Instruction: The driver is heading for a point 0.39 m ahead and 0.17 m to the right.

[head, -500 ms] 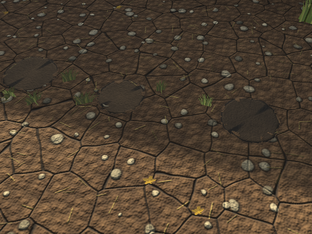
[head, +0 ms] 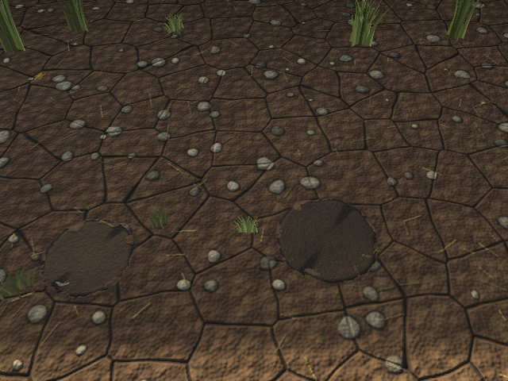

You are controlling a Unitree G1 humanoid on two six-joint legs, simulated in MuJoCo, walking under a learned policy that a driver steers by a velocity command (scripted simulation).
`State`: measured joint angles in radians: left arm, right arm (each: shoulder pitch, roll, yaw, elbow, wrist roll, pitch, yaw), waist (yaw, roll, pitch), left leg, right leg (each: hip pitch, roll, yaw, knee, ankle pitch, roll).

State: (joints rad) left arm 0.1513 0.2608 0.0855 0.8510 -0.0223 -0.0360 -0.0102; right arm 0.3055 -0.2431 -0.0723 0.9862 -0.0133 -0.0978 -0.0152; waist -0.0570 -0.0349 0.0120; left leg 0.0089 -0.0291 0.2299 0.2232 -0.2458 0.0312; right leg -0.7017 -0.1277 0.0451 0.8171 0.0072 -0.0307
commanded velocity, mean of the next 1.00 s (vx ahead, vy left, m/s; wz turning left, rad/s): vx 0.26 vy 0.00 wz -0.29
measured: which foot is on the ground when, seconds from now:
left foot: down 0.00-0.18, up 0.20-0.62, down 0.64-1.00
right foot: up 0.00-0.16, down 0.18-0.66, up 0.68-0.88, down 0.90-1.00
